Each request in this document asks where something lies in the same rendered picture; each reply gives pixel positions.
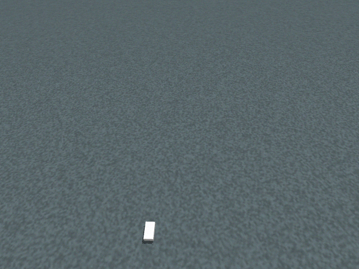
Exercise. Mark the small box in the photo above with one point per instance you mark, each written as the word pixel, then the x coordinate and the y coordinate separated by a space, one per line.
pixel 149 231

